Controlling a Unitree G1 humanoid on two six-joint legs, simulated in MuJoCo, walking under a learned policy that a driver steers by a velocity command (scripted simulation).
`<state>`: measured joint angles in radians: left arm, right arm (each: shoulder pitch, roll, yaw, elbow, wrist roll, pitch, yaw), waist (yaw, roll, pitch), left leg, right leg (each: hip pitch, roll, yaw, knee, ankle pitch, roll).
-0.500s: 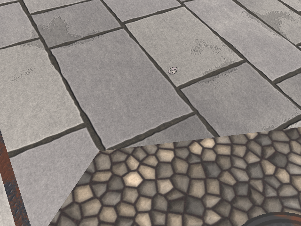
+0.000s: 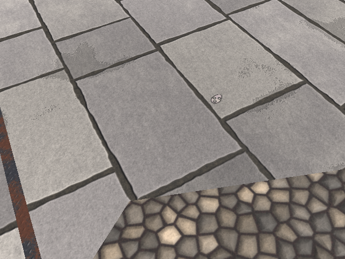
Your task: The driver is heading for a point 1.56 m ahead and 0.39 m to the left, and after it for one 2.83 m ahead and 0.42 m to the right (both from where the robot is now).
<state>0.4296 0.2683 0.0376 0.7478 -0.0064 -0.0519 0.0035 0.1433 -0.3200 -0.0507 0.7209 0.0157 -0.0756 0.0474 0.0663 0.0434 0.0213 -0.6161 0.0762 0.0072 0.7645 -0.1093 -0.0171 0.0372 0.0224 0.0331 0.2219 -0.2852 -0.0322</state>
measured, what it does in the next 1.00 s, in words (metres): walks ahead: left foot, then right foot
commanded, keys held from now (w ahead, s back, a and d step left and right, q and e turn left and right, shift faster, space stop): w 1.00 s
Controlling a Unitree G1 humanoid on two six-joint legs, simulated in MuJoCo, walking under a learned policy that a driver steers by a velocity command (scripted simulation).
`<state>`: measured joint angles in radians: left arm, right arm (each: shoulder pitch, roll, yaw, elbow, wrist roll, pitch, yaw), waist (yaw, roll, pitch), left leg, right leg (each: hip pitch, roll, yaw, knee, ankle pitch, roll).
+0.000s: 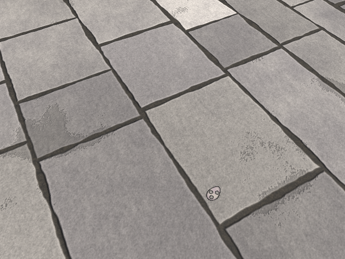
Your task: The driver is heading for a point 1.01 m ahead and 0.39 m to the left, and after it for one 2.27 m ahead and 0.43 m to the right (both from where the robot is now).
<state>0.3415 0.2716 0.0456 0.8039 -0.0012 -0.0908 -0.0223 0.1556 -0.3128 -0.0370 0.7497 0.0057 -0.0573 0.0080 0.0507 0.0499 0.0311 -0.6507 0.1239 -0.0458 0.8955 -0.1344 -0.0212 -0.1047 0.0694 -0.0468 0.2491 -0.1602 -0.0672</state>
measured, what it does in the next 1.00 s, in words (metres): walks ahead, turning left: left foot, then right foot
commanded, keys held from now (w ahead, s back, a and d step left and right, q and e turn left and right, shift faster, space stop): w+q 1.00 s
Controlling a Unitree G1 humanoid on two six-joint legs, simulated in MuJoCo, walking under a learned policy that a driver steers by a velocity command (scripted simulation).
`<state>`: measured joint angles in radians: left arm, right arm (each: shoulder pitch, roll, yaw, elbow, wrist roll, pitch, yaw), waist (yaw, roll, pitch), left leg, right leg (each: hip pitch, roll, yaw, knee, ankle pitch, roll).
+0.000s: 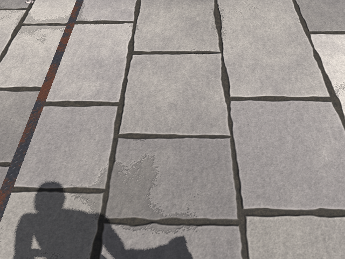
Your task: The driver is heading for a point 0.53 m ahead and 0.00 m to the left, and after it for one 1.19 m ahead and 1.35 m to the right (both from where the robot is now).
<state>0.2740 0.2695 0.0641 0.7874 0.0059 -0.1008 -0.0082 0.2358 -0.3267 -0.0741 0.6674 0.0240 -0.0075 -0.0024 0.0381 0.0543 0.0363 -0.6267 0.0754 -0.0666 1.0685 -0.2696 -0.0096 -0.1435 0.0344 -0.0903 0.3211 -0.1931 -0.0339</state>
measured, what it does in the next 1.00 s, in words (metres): walks ahead: left foot, then right foot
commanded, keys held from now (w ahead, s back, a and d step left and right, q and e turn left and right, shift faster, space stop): w+q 0.20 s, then w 0.14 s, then w+e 0.66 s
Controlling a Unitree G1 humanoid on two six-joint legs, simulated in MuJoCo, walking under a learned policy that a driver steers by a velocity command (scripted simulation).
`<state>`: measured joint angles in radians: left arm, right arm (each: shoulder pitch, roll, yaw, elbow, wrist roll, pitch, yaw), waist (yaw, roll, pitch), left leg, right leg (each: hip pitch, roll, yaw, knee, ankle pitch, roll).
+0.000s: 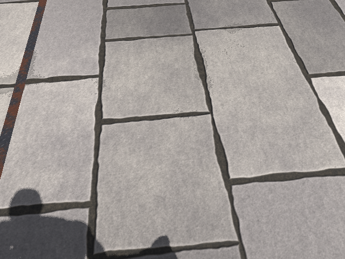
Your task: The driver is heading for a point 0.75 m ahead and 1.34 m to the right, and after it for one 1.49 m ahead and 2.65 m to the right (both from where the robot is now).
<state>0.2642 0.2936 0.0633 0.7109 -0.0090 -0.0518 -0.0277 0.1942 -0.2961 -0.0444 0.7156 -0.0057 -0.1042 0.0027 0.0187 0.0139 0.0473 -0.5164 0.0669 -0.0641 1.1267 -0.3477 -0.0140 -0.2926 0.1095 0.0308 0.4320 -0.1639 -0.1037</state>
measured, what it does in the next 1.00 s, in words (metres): walks ahead, turning right: left foot, then right foot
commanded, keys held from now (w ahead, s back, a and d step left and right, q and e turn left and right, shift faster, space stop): w+e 1.00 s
